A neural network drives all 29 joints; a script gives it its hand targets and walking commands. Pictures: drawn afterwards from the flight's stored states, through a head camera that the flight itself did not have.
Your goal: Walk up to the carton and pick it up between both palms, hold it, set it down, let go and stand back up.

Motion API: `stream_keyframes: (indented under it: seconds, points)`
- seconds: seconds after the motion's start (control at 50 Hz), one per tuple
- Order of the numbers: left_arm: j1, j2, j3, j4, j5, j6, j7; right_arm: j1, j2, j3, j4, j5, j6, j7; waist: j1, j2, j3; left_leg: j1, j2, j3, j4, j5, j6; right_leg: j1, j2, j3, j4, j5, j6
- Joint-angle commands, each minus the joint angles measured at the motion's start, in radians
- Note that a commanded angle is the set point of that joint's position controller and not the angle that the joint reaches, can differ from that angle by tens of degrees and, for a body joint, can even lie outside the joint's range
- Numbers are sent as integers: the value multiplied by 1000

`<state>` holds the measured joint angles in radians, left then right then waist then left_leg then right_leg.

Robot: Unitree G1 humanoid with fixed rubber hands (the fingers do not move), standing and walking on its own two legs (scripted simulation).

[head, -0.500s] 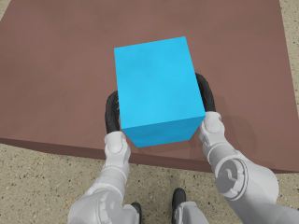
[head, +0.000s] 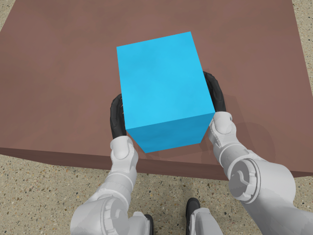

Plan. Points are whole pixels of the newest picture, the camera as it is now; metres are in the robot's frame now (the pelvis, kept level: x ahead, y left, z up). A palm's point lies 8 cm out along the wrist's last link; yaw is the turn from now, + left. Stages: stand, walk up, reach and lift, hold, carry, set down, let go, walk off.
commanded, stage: reach and lift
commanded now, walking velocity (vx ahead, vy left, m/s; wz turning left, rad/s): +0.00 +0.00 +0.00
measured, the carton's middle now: (164, 101) +0.44 +0.03 -0.02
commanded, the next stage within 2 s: none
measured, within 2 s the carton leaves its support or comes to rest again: leaves its support in 0.82 s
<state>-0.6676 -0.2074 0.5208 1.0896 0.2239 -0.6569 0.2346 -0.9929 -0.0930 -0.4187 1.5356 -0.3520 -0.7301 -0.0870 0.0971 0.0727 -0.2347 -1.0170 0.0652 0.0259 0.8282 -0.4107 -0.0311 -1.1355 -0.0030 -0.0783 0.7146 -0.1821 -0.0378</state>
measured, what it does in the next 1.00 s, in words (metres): stands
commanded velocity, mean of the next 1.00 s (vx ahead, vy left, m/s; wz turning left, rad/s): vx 0.00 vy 0.00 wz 0.00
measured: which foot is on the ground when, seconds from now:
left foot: down 0.00-1.00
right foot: down 0.00-1.00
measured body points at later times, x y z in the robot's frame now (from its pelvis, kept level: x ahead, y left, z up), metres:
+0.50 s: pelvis +0.00 -0.01 -0.02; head +0.15 -0.05 +0.40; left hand +0.38 +0.15 -0.04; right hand +0.46 -0.10 -0.03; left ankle -0.04 +0.13 -0.69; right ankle +0.06 -0.10 -0.69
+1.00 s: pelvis +0.00 -0.02 -0.03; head +0.06 -0.05 +0.42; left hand +0.36 +0.14 -0.03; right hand +0.44 -0.10 +0.00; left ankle -0.04 +0.13 -0.69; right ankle +0.06 -0.10 -0.69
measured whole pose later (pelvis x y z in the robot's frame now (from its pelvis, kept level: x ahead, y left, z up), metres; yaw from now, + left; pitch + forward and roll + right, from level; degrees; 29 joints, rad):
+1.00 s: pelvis +0.00 -0.02 -0.03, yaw +4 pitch +24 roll -1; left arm -0.60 -0.10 0.20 1.13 -0.11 -0.34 0.26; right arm -0.92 -0.07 0.05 1.44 0.00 -0.29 -0.17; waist 0.06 0.08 -0.33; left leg -0.95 0.06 -0.08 1.08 -0.55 -0.08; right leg -1.06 -0.03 -0.17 1.01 -0.37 -0.07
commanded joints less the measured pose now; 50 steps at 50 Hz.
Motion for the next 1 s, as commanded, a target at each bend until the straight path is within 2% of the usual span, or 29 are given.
stream_keyframes:
  seconds: [0.0,0.02,0.04,0.12,0.18,0.22,0.24,0.28,0.32,0.34,0.38,0.42,0.44,0.48,0.5,0.52,0.54,0.64,0.66,0.68,0.74,0.78,0.82,0.84,0.86,0.88,0.9,0.94,0.98]
  points:
    - [-397,-377,-275,0,117,7,-100,-252,557,228,121,-167,38,123,11,-185,-690,-116,-71,78,-80,404,-6,952,29,81,81,442,42]
    - [-428,-355,-290,3,102,5,-97,-260,546,224,140,-151,43,123,-3,-197,-680,-104,-69,82,-79,415,-8,946,41,70,90,458,38]
    - [-436,-356,-282,-14,104,3,-95,-245,539,226,174,-147,45,127,4,-189,-669,-105,-70,85,-83,406,-8,931,41,70,90,431,41]
    - [-475,-375,-297,-10,98,11,-96,-281,580,262,117,-132,47,117,10,-179,-723,-110,-77,86,-59,363,-11,920,26,87,85,369,45]
    - [-482,-368,-315,10,72,8,-101,-284,567,262,166,-127,51,116,-14,-191,-729,-97,-77,81,-35,413,-8,889,49,64,128,435,40]
    - [-481,-381,-320,-3,70,-2,-100,-278,588,295,183,-114,46,117,9,-176,-745,-103,-80,81,-26,394,-13,893,35,83,122,404,44]
    - [-462,-379,-319,17,60,-1,-109,-280,593,312,155,-105,46,111,18,-206,-749,-115,-82,82,-14,392,-10,915,33,91,130,427,48]
    - [-508,-358,-321,29,46,5,-110,-315,580,313,172,-96,38,110,4,-216,-781,-113,-83,78,-9,366,-3,899,36,82,140,410,58]
    - [-529,-397,-373,-3,27,11,-105,-309,608,343,177,-77,42,102,-13,-191,-806,-85,-81,69,16,415,-23,901,46,68,164,470,55]
    - [-516,-378,-361,31,25,12,-108,-308,599,346,194,-71,48,98,-6,-196,-785,-94,-84,75,8,404,-17,892,51,68,168,481,49]
    - [-563,-387,-397,14,-1,16,-111,-354,605,364,154,-48,47,96,-19,-203,-814,-93,-85,62,34,409,-17,888,61,54,184,492,55]
    - [-566,-387,-387,22,5,23,-114,-372,630,401,113,-20,58,94,-2,-208,-810,-93,-90,54,51,416,-17,905,55,74,189,514,58]
    - [-587,-410,-417,3,-12,21,-109,-390,634,409,91,-15,56,92,-22,-192,-843,-84,-91,45,59,413,-27,905,49,68,191,507,56]
    - [-597,-395,-429,-47,-30,24,-101,-382,634,432,111,4,71,94,-9,-188,-872,-67,-90,46,64,434,-26,895,64,64,209,523,57]
    - [-556,-411,-460,-26,-61,38,-108,-348,645,444,96,15,83,89,-33,-211,-875,-78,-93,37,87,428,-27,910,63,55,224,558,63]
    - [-600,-422,-461,-2,-52,37,-111,-367,663,440,87,8,92,86,-40,-197,-861,-97,-96,35,78,399,-25,917,56,64,216,538,63]
    - [-596,-407,-471,-40,-60,37,-109,-371,680,479,43,43,96,81,-25,-204,-882,-78,-99,30,84,431,-25,936,58,71,224,578,65]
    - [-627,-451,-541,-83,-113,68,-113,-378,720,534,-13,91,149,74,-52,-200,-884,-57,-107,0,109,412,-29,948,67,60,260,595,66]
    - [-721,-440,-524,-78,-110,67,-111,-418,728,524,-13,87,175,74,-58,-190,-878,-55,-111,0,115,388,-28,933,63,60,256,556,65]
    - [-700,-464,-563,-86,-132,76,-112,-396,737,550,-39,102,185,74,-72,-175,-894,-67,-113,-7,121,365,-29,938,59,68,263,541,67]
    - [-725,-482,-587,-119,-146,90,-106,-415,795,583,-108,130,224,74,-55,-177,-888,-70,-116,-18,138,376,-23,944,68,75,274,562,57]
    - [-745,-492,-604,-147,-161,107,-103,-448,801,603,-138,166,245,74,-62,-174,-889,-45,-120,-31,136,402,-30,978,73,70,278,583,56]
    - [-836,-500,-640,-192,-186,128,-101,-445,830,609,-159,178,289,76,-85,-153,-899,-36,-119,-40,122,347,-31,980,61,78,264,506,61]
    - [-843,-516,-640,-231,-188,146,-98,-447,834,618,-168,198,310,77,-75,-149,-867,-23,-120,-46,123,356,-32,973,67,73,272,489,64]
    - [-869,-496,-636,-225,-198,158,-99,-472,857,615,-207,186,332,76,-79,-177,-892,-26,-122,-49,123,339,-25,1000,60,84,270,494,66]
    - [-908,-524,-667,-221,-212,170,-97,-514,853,619,-249,204,346,77,-93,-144,-884,-20,-125,-57,112,313,-27,980,59,80,264,442,64]
    - [-901,-503,-638,-228,-208,179,-98,-521,864,634,-282,205,360,76,-77,-161,-876,-19,-126,-54,106,310,-23,998,56,87,249,439,69]
    - [-919,-538,-687,-311,-229,205,-93,-500,906,669,-305,238,394,78,-74,-122,-891,21,-130,-60,100,354,-33,1025,64,83,258,470,61]
    - [-947,-525,-678,-361,-233,236,-90,-493,932,691,-354,274,448,76,-70,-133,-838,47,-134,-58,74,345,-30,1060,66,88,237,451,62]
